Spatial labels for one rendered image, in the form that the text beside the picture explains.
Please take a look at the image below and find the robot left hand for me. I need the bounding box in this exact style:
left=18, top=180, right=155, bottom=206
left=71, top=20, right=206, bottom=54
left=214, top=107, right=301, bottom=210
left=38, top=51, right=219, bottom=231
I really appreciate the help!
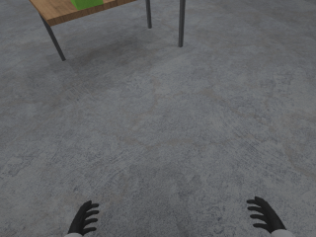
left=67, top=200, right=99, bottom=236

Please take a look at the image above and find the robot right hand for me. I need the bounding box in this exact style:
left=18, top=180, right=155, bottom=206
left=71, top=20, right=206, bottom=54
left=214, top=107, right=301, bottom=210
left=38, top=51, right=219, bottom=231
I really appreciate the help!
left=247, top=196, right=286, bottom=234

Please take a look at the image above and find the carton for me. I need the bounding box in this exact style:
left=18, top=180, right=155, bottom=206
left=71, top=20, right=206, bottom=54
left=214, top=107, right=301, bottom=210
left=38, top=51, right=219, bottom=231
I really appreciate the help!
left=70, top=0, right=104, bottom=11

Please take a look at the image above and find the table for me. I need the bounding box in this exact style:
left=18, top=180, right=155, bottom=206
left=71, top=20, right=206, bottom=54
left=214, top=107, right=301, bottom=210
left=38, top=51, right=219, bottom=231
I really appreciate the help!
left=29, top=0, right=186, bottom=61

